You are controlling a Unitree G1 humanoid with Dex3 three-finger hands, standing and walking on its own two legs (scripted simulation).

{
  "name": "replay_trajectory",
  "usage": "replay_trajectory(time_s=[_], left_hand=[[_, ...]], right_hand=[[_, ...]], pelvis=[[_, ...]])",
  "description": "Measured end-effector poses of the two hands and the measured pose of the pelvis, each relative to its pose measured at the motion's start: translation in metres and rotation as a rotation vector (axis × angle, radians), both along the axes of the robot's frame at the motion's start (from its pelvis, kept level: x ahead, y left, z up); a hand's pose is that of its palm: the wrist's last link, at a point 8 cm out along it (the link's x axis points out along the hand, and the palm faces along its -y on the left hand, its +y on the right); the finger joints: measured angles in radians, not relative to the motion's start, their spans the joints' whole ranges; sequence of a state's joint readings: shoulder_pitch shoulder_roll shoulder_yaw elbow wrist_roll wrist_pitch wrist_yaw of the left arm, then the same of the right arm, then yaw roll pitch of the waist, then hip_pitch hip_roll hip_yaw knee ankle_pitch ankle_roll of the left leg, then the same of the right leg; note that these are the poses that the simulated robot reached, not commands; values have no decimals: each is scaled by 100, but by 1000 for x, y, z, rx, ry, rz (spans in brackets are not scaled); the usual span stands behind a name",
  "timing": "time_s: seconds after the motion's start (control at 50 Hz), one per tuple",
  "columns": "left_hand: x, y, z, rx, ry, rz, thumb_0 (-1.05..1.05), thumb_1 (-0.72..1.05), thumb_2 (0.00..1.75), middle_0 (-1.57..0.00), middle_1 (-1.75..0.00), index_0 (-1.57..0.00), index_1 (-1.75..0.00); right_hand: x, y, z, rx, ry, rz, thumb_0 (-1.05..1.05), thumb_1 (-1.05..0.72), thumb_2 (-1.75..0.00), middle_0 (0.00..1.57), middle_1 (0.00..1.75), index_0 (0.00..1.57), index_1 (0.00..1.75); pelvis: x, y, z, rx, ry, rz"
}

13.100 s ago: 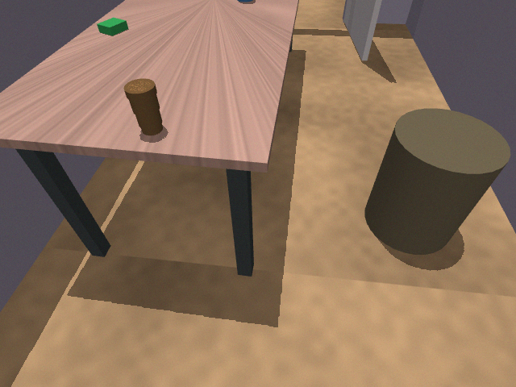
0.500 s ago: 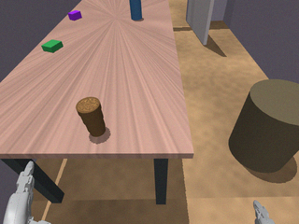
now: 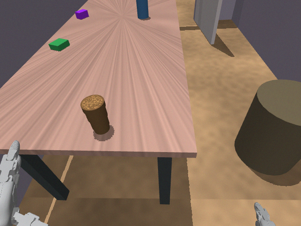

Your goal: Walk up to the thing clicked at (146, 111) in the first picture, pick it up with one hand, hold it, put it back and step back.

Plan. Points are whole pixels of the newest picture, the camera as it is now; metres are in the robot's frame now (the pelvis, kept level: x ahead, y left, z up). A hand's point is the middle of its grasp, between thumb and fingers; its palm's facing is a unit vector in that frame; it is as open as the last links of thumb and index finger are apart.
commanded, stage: rise first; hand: left
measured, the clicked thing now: (97, 116) +0.46 +0.22 +0.03
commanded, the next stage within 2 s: go down in 0.40 s
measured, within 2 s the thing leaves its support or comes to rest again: neither
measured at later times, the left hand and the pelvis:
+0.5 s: hand (31, 184) +0.19 +0.26 +0.12, palm faces +0.34 -0.83 -0.45, open 17.7 cm; pelvis +0.00 +0.00 +0.00, yaw +0 degrees
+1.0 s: hand (20, 148) +0.26 +0.32 +0.14, palm faces +0.28 -0.93 -0.23, open 17.5 cm; pelvis +0.00 +0.01 -0.01, yaw +1 degrees
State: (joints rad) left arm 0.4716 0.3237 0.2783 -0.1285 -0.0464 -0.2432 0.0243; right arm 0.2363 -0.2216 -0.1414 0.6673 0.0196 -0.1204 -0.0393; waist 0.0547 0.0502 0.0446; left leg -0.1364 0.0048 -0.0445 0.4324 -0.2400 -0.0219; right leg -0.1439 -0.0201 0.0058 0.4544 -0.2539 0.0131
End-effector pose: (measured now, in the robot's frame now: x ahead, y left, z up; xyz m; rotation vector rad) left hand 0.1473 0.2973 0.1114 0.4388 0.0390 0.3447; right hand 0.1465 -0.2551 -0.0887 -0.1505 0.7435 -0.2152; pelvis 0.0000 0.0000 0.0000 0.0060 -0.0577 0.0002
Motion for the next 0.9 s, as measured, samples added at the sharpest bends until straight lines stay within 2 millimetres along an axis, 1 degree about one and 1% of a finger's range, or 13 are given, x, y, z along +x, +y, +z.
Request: replay_trajectory(time_s=[0.48, 0.64, 0.7, 0.78, 0.9], left_hand=[[6, 3, 30, 70, -112, -39, -2, -60, 8, -6, -6, -5, -7], [9, 5, 35, 62, -187, -59, -1, -60, 7, -6, -6, -5, -7], [13, 10, 35, 53, -206, -56, -1, -61, 6, -7, -7, -6, -7], [24, 25, 36, 23, -225, -38, -1, -60, 6, -7, -6, -6, -7], [53, 48, 35, -66, -207, -54, -2, -57, 7, -6, -5, -5, -6]], right_hand=[[4, 0, 3, -1, -17, -7, -1, 50, -5, 5, 5, 6, 6], [8, 6, 0, 3, -12, 18, -1, 49, -6, 5, 5, 6, 6], [11, 7, 1, 3, -22, 22, -1, 49, -6, 5, 5, 6, 5], [13, 9, 2, 1, -34, 19, -1, 49, -6, 5, 5, 6, 5], [12, 15, 3, -3, -32, 17, -1, 49, -5, 5, 5, 6, 5]], pelvis=[[4, 4, 0, 0, 0, -3], [4, 5, -3, -3, 16, 3], [3, 5, -5, -4, 17, 8], [3, 5, -7, -4, 21, 12], [1, 4, -7, -5, 29, 18]])
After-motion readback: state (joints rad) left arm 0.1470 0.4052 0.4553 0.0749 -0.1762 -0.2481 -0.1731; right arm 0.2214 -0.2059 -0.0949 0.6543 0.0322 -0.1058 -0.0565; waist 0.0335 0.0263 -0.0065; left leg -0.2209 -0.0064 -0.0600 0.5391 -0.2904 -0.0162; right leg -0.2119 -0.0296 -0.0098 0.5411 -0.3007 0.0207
